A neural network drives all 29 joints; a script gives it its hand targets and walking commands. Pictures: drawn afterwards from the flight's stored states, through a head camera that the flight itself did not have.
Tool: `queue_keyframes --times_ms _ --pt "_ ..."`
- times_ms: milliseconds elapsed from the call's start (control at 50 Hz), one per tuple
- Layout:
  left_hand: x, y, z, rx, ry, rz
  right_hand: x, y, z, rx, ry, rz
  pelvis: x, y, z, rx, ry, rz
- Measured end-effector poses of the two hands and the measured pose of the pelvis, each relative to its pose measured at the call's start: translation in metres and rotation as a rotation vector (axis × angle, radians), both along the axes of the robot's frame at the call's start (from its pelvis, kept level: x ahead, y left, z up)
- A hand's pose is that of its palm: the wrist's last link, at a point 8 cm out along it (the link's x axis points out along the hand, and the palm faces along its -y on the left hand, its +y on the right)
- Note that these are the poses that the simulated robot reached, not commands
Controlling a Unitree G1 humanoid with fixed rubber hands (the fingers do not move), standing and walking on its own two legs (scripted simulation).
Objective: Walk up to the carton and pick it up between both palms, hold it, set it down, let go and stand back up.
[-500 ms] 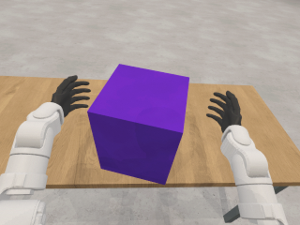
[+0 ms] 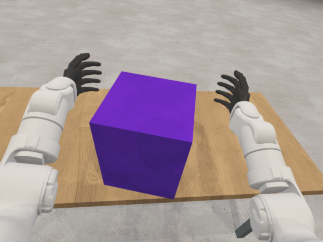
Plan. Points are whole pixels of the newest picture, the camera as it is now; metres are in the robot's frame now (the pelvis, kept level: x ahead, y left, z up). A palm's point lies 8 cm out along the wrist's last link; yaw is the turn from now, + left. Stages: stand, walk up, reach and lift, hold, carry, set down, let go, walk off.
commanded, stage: reach and lift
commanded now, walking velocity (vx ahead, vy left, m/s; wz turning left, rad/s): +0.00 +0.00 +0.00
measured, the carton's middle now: (148, 136) +0.42 -0.06 +0.04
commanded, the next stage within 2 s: none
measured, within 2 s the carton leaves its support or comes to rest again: neither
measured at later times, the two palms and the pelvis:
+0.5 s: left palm (83, 89) +0.49 +0.09 +0.17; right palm (227, 109) +0.37 -0.25 +0.16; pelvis +0.00 +0.00 +0.00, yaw +0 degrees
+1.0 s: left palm (91, 115) +0.48 +0.09 +0.10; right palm (216, 131) +0.37 -0.25 +0.08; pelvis +0.00 -0.01 -0.01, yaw +0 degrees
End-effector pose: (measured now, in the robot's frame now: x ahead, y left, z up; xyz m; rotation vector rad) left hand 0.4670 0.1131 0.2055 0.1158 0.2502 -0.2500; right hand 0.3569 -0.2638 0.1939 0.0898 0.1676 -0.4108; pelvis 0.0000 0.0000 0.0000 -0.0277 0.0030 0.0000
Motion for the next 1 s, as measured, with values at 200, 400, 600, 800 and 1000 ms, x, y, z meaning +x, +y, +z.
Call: queue_keyframes --times_ms 200,400,600,800,1000 --pt "0.019 -0.013 0.016 0.002 -0.012 0.016 0.018 -0.002 0.012 0.000 0.017 -0.009 0.002 -0.001 0.000 0.001 0.028 0.000" --pt "0.024 -0.020 0.000 0.017 0.006 0.011 0.024 0.005 -0.003 -0.006 0.040 -0.014 0.004 -0.004 0.001 -0.001 0.029 0.001" --pt "0.012 -0.018 -0.064 0.027 0.053 0.023 0.013 0.013 -0.062 0.006 0.083 -0.029 0.000 -0.005 -0.001 0.000 0.065 -0.003" --pt "0.009 -0.020 -0.094 0.022 0.063 0.035 0.014 0.016 -0.088 -0.006 0.093 -0.035 -0.002 -0.007 -0.004 0.000 0.137 0.000" --pt "0.009 -0.024 -0.110 0.018 0.050 0.036 0.012 0.017 -0.110 -0.011 0.108 -0.053 -0.003 -0.009 -0.010 -0.005 0.199 -0.001"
